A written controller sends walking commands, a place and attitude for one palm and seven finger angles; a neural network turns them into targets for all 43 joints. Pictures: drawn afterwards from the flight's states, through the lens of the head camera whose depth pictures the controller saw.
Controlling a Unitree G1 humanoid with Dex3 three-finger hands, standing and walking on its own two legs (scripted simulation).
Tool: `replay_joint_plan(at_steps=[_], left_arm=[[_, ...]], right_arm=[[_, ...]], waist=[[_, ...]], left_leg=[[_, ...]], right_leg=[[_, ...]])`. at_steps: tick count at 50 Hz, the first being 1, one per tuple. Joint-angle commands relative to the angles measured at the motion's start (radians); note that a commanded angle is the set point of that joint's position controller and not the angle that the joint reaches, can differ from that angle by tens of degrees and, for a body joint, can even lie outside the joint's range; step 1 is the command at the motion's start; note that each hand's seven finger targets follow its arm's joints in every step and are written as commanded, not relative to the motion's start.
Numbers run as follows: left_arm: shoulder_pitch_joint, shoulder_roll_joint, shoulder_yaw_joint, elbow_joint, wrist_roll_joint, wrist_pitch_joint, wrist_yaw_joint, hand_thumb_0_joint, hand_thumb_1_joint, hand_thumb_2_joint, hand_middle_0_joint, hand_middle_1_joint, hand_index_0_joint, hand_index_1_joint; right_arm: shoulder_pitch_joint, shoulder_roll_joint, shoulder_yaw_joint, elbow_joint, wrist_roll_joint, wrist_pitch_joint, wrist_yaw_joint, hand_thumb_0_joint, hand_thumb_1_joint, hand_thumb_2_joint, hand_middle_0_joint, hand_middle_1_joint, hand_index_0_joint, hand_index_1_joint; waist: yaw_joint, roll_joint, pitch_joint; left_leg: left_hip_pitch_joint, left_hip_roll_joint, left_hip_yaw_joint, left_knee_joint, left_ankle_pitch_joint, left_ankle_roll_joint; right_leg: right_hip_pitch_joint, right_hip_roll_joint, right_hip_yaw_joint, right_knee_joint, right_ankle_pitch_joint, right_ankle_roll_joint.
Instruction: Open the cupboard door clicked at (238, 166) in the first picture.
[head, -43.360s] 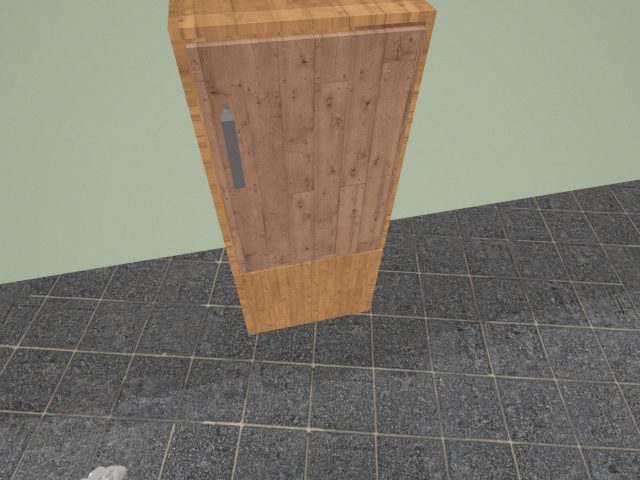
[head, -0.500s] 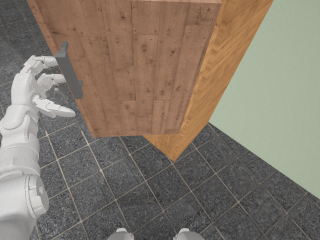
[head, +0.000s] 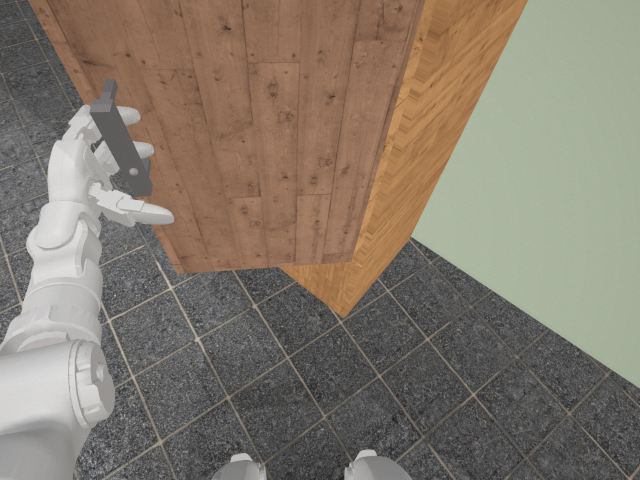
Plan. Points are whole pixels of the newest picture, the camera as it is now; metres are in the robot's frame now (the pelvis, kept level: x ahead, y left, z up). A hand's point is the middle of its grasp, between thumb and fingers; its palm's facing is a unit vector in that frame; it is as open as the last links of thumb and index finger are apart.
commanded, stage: slide the fingers in behind the handle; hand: left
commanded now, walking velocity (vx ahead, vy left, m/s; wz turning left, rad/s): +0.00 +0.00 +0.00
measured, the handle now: (127, 142) +0.52 +0.23 +0.09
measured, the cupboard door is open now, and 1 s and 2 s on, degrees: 46 46 71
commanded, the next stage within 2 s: close the thumb around the handle in 0.38 s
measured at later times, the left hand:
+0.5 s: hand (131, 174) +0.47 +0.21 +0.09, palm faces +0.05 -1.00 +0.01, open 14.0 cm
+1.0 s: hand (138, 173) +0.47 +0.20 +0.09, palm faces +0.05 -1.00 -0.01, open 7.2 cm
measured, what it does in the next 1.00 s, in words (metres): stands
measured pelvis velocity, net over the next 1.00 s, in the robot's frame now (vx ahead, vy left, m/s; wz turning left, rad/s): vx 0.00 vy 0.00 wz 0.01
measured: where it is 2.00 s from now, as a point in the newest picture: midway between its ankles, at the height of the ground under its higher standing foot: outside the picture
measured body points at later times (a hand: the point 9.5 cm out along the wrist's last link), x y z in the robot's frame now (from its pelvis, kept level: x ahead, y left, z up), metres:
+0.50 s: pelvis +0.00 +0.00 +0.00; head +0.09 +0.01 +0.44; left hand +0.46 +0.26 +0.09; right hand +0.04 -0.27 -0.11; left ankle +0.01 +0.10 -0.69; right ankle +0.00 -0.12 -0.69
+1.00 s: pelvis +0.00 +0.00 +0.00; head +0.09 +0.01 +0.44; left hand +0.46 +0.25 +0.10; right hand +0.04 -0.27 -0.12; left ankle +0.01 +0.10 -0.69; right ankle +0.00 -0.12 -0.69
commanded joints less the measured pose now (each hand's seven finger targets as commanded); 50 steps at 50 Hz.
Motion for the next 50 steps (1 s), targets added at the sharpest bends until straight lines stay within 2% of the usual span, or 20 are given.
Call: replay_joint_plan(at_steps=[1,4,7,8,10,13,18,21,22,24,27,28,31,36,39,41,43,45,48,50], left_arm=[[-0.436,0.298,0.051,-0.180,-0.013,-0.060,0.007,0.000,-0.500,0.300,-0.300,-1.200,-0.300,-1.200],[-0.465,0.280,0.028,-0.194,-0.005,-0.062,0.008,0.000,-0.500,0.300,-0.300,-1.200,-0.300,-1.200],[-0.425,0.292,0.056,-0.204,-0.019,-0.072,0.007,0.000,-0.500,0.300,-0.300,-1.200,-0.300,-1.200],[-0.448,0.281,0.039,-0.220,-0.018,-0.077,0.002,0.000,-0.500,0.300,-0.300,-1.200,-0.300,-1.200],[-0.420,0.272,0.039,-0.196,-0.018,-0.070,-0.001,0.000,-0.500,0.300,-0.300,-1.200,-0.300,-1.200],[-0.404,0.289,0.055,-0.208,-0.025,-0.061,-0.008,0.000,-0.500,0.300,-0.300,-1.200,-0.300,-1.200],[-0.411,0.262,0.030,-0.249,-0.030,-0.067,-0.008,0.000,-0.500,0.300,-0.300,-1.200,-0.300,-1.200],[-0.411,0.246,0.018,-0.203,-0.030,-0.058,-0.005,0.000,-0.500,0.300,-0.300,-1.200,-0.300,-1.200],[-0.450,0.241,0.009,-0.221,-0.029,-0.066,-0.003,0.000,-0.500,0.300,-0.300,-1.200,-0.300,-1.200],[-0.427,0.273,0.038,-0.248,-0.025,-0.075,0.001,0.000,-0.500,0.300,-0.300,-1.200,-0.300,-1.200],[-0.429,0.216,0.000,-0.245,-0.032,-0.083,-0.003,0.000,-0.332,0.372,-0.312,-1.218,-0.312,-1.218],[-0.406,0.241,0.024,-0.233,-0.031,-0.082,-0.002,0.000,-0.276,0.396,-0.316,-1.224,-0.316,-1.224],[-0.403,0.203,-0.008,-0.229,-0.032,-0.068,-0.003,0.000,-0.108,0.468,-0.328,-1.242,-0.328,-1.242],[-0.408,0.214,0.002,-0.233,-0.030,-0.066,0.012,0.000,0.172,0.588,-0.348,-1.272,-0.348,-1.272],[-0.429,0.234,0.016,-0.243,-0.024,-0.078,0.020,0.000,0.340,0.660,-0.360,-1.290,-0.360,-1.290],[-0.415,0.199,-0.012,-0.241,-0.019,-0.081,0.018,0.000,0.452,0.708,-0.368,-1.302,-0.368,-1.302],[-0.410,0.210,0.003,-0.235,-0.023,-0.085,0.021,0.000,0.564,0.756,-0.376,-1.314,-0.376,-1.314],[-0.425,0.202,-0.008,-0.209,-0.022,-0.074,0.022,0.000,0.676,0.804,-0.384,-1.326,-0.384,-1.326],[-0.438,0.197,-0.017,-0.249,-0.016,-0.085,0.026,0.000,0.844,0.876,-0.396,-1.344,-0.396,-1.344],[-0.418,0.194,-0.008,-0.216,-0.022,-0.077,0.032,0.000,0.900,0.900,-0.400,-1.350,-0.400,-1.350]], right_arm=[[0.113,-0.179,-0.070,-0.067,-0.001,-0.016,-0.016,0.000,-0.900,-0.900,0.200,0.300,0.200,0.300],[0.113,-0.172,-0.065,-0.071,-0.002,-0.018,-0.017,0.000,-0.900,-0.900,0.200,0.300,0.200,0.300],[0.123,-0.176,-0.069,-0.074,-0.005,-0.019,-0.017,0.000,-0.900,-0.900,0.200,0.300,0.200,0.300],[0.119,-0.173,-0.069,-0.071,-0.002,-0.020,-0.016,0.000,-0.900,-0.900,0.200,0.300,0.200,0.300],[0.124,-0.174,-0.072,-0.067,-0.003,-0.017,-0.015,0.000,-0.900,-0.900,0.200,0.300,0.200,0.300],[0.123,-0.176,-0.073,-0.068,-0.001,-0.014,-0.015,0.000,-0.900,-0.900,0.200,0.300,0.200,0.300],[0.111,-0.171,-0.073,-0.073,0.002,-0.011,-0.017,0.000,-0.900,-0.900,0.200,0.300,0.200,0.300],[0.107,-0.173,-0.071,-0.068,0.003,-0.011,-0.018,0.000,-0.900,-0.900,0.200,0.300,0.200,0.300],[0.108,-0.172,-0.071,-0.064,0.000,-0.013,-0.020,0.000,-0.900,-0.900,0.200,0.300,0.200,0.300],[0.106,-0.173,-0.073,-0.070,0.000,-0.016,-0.018,0.000,-0.900,-0.900,0.200,0.300,0.200,0.300],[0.104,-0.165,-0.071,-0.064,-0.002,-0.019,-0.015,0.000,-0.900,-0.900,0.200,0.300,0.200,0.300],[0.103,-0.171,-0.074,-0.065,-0.001,-0.018,-0.015,0.000,-0.900,-0.900,0.200,0.300,0.200,0.300],[0.091,-0.168,-0.072,-0.071,0.002,-0.017,-0.013,0.000,-0.900,-0.900,0.200,0.300,0.200,0.300],[0.090,-0.169,-0.072,-0.072,0.001,-0.017,-0.014,0.000,-0.900,-0.900,0.200,0.300,0.200,0.300],[0.093,-0.169,-0.072,-0.068,-0.001,-0.018,-0.013,0.000,-0.900,-0.900,0.200,0.300,0.200,0.300],[0.087,-0.165,-0.071,-0.073,0.000,-0.019,-0.011,0.000,-0.900,-0.900,0.200,0.300,0.200,0.300],[0.091,-0.167,-0.073,-0.069,-0.001,-0.019,-0.010,0.000,-0.900,-0.900,0.200,0.300,0.200,0.300],[0.093,-0.169,-0.071,-0.063,0.000,-0.018,-0.012,0.000,-0.900,-0.900,0.200,0.300,0.200,0.300],[0.095,-0.167,-0.074,-0.063,-0.002,-0.021,-0.010,0.000,-0.900,-0.900,0.200,0.300,0.200,0.300],[0.095,-0.168,-0.073,-0.063,-0.003,-0.021,-0.009,0.000,-0.900,-0.900,0.200,0.300,0.200,0.300]], waist=[[-0.002,0.058,-0.371],[-0.007,0.100,-0.385],[0.005,0.077,-0.427],[-0.001,0.100,-0.435],[0.001,0.073,-0.419],[0.005,0.072,-0.420],[0.004,0.090,-0.409],[-0.006,0.055,-0.352],[-0.016,0.073,-0.356],[0.009,0.118,-0.425],[-0.004,0.104,-0.406],[0.006,0.080,-0.416],[0.003,0.091,-0.396],[0.003,0.058,-0.384],[0.004,0.083,-0.407],[0.006,0.105,-0.396],[0.010,0.088,-0.409],[-0.001,0.069,-0.371],[0.003,0.109,-0.418],[0.005,0.078,-0.389]], left_leg=[[0.259,-0.037,-0.065,-0.101,0.303,0.014],[0.274,-0.039,-0.064,-0.099,0.311,0.014],[0.294,-0.039,-0.065,-0.090,0.350,0.014],[0.302,-0.038,-0.063,-0.091,0.353,0.012],[0.300,-0.036,-0.065,-0.092,0.364,0.012],[0.290,-0.038,-0.055,-0.091,0.373,0.016],[0.310,-0.039,-0.058,-0.096,0.380,0.015],[0.274,-0.039,-0.059,-0.103,0.329,0.016],[0.293,-0.040,-0.062,-0.099,0.341,0.018],[0.332,-0.041,-0.064,-0.094,0.376,0.011],[0.345,-0.038,-0.069,-0.089,0.400,0.011],[0.342,-0.035,-0.072,-0.090,0.399,0.009],[0.330,-0.038,-0.068,-0.097,0.376,0.008],[0.311,-0.039,-0.068,-0.101,0.361,0.010],[0.327,-0.038,-0.072,-0.094,0.368,0.008],[0.334,-0.039,-0.074,-0.097,0.365,0.005],[0.334,-0.039,-0.075,-0.093,0.376,0.005],[0.311,-0.037,-0.075,-0.098,0.352,0.007],[0.351,-0.038,-0.080,-0.095,0.375,0.004],[0.323,-0.038,-0.076,-0.099,0.350,0.005]], right_leg=[[0.140,0.041,0.033,-0.092,0.305,-0.009],[0.133,0.040,0.034,-0.088,0.310,-0.009],[0.153,0.044,0.034,-0.082,0.342,-0.011],[0.150,0.041,0.034,-0.081,0.346,-0.008],[0.146,0.043,0.029,-0.081,0.353,-0.009],[0.169,0.042,0.034,-0.085,0.380,-0.007],[0.160,0.042,0.034,-0.089,0.380,-0.009],[0.140,0.041,0.030,-0.097,0.338,-0.008],[0.132,0.041,0.030,-0.096,0.344,-0.009],[0.148,0.040,0.034,-0.085,0.362,-0.012],[0.126,0.043,0.024,-0.082,0.365,-0.013],[0.133,0.043,0.024,-0.082,0.365,-0.012],[0.131,0.041,0.022,-0.085,0.354,-0.012],[0.139,0.040,0.025,-0.088,0.348,-0.010],[0.131,0.040,0.025,-0.081,0.346,-0.011],[0.117,0.041,0.022,-0.080,0.330,-0.014],[0.125,0.041,0.022,-0.079,0.340,-0.014],[0.111,0.041,0.020,-0.083,0.325,-0.012],[0.108,0.040,0.021,-0.078,0.329,-0.015],[0.109,0.042,0.019,-0.082,0.317,-0.013]])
